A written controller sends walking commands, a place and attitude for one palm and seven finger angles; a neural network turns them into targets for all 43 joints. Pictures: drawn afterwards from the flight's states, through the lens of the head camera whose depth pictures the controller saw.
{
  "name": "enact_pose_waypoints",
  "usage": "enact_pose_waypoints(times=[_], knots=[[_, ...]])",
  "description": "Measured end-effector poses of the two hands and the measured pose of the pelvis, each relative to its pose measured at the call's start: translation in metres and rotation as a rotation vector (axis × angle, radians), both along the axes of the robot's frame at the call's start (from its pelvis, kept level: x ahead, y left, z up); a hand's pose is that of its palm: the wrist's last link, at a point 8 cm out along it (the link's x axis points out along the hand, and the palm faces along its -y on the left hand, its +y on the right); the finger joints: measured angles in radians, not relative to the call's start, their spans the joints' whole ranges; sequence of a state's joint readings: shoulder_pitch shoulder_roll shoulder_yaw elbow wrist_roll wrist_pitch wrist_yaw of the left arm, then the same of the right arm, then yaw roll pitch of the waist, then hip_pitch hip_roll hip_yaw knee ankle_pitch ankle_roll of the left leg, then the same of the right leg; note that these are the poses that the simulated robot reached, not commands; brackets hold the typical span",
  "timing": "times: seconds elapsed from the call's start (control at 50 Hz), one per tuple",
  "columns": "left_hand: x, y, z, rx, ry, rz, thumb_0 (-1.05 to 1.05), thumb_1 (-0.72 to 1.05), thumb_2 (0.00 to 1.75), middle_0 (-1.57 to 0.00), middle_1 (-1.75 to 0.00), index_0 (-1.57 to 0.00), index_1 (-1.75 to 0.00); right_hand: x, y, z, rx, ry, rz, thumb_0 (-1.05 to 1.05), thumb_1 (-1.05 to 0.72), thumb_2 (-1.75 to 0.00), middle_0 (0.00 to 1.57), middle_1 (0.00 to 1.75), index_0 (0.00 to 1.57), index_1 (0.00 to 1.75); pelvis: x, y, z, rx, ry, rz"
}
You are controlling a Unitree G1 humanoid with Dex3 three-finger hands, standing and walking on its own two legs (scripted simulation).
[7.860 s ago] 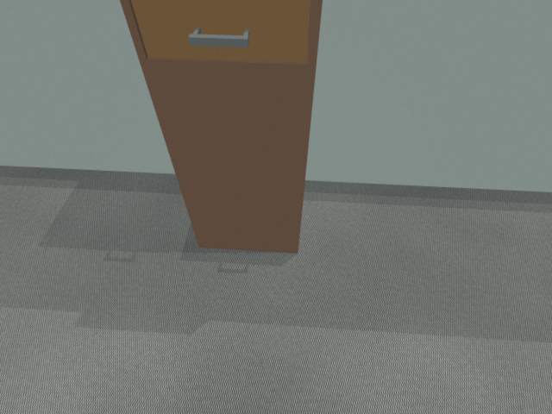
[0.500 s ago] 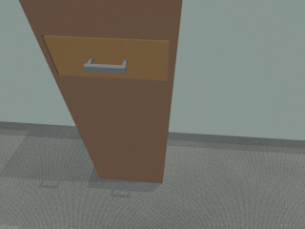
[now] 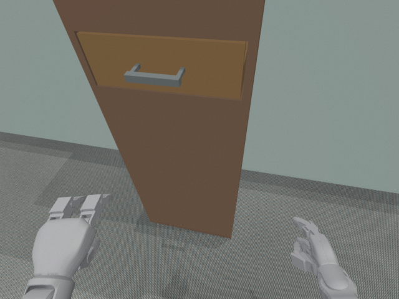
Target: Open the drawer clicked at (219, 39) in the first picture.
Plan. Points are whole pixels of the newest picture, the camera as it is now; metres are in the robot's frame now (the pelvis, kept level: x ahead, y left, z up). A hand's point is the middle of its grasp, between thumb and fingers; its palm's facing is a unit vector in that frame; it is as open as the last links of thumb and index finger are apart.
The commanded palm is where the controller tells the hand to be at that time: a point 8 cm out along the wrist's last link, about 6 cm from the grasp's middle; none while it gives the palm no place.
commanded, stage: raise the hand with hooked fingers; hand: left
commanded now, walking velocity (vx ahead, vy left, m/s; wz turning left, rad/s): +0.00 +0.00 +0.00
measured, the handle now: (155, 74) +0.52 +0.21 +0.19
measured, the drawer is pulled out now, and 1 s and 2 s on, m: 0.00 0.00 0.00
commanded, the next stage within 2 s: move the hooked fingers above the handle in 1.36 s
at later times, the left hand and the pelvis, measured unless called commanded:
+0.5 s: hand (84, 160) +0.27 +0.26 +0.16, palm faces +0.16 -0.07 -0.98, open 12.6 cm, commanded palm +0.24 +0.26 +0.22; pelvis +0.02 +0.02 +0.03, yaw +0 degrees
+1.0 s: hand (57, 103) +0.31 +0.29 +0.26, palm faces +0.12 -0.01 -0.99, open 13.8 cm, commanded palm +0.26 +0.27 +0.31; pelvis -0.01 +0.03 +0.03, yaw +1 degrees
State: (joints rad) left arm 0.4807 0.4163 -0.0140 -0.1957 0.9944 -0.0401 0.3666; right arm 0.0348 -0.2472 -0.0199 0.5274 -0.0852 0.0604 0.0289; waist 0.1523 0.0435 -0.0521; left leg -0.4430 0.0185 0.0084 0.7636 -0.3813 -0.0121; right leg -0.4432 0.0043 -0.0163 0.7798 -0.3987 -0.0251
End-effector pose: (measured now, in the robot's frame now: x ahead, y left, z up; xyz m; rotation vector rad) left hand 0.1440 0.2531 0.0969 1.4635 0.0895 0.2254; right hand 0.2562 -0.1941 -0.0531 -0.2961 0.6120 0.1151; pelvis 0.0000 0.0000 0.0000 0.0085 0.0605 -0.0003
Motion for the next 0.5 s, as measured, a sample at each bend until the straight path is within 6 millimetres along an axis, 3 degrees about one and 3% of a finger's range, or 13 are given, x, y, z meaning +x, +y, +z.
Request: enact_pose_waypoints(times=[0.08,0.18,0.26,0.32,0.42,0.5], knots=[[0.043,-0.013,0.034,-0.013,-0.102,-0.063,0.01,0.27,0.64,-0.27,-0.7,-0.27,-0.7,-0.002,0.013,-0.009,0.069,0.029,-0.017,0.01,-0.9,-0.9,0.2,0.3,0.2,0.3,0.006,0.003,0.003,0.002,-0.008,0.003],[0.077,-0.026,0.047,-0.015,-0.032,-0.133,0.01,0.16,0.59,-0.27,-0.78,-0.27,-0.78,-0.024,0.015,-0.016,0.117,0.126,-0.079,0.01,-0.9,-0.9,0.2,0.3,0.2,0.3,0.019,0.006,0.013,0.015,-0.009,-0.031],[0.085,-0.015,0.053,0.017,0.034,-0.133,0.0,0.07,0.55,-0.28,-0.84,-0.28,-0.84,-0.039,0.004,-0.021,0.096,0.193,-0.118,0.01,-0.9,-0.9,0.2,0.3,0.2,0.3,0.027,0.008,0.019,0.009,-0.021,-0.038],[0.087,-0.005,0.07,0.019,0.015,-0.117,0.0,0.0,0.52,-0.29,-0.88,-0.29,-0.88,-0.045,-0.008,-0.024,0.059,0.227,-0.142,0.01,-0.9,-0.9,0.2,0.3,0.2,0.3,0.03,0.013,0.022,0.001,-0.031,-0.028],[0.091,0.006,0.101,0.02,-0.067,-0.118,0.0,-0.12,0.47,-0.3,-0.96,-0.3,-0.96,-0.043,-0.017,-0.023,0.016,0.239,-0.166,0.01,-0.9,-0.9,0.2,0.3,0.2,0.3,0.029,0.02,0.026,-0.002,-0.047,-0.008],[0.101,0.011,0.115,0.036,-0.077,-0.131,0.0,-0.21,0.43,-0.3,-1.02,-0.3,-1.02,-0.035,-0.012,-0.016,0.02,0.218,-0.165,0.01,-0.91,-0.9,0.2,0.3,0.19,0.3,0.024,0.024,0.028,-0.002,-0.063,0.003]])
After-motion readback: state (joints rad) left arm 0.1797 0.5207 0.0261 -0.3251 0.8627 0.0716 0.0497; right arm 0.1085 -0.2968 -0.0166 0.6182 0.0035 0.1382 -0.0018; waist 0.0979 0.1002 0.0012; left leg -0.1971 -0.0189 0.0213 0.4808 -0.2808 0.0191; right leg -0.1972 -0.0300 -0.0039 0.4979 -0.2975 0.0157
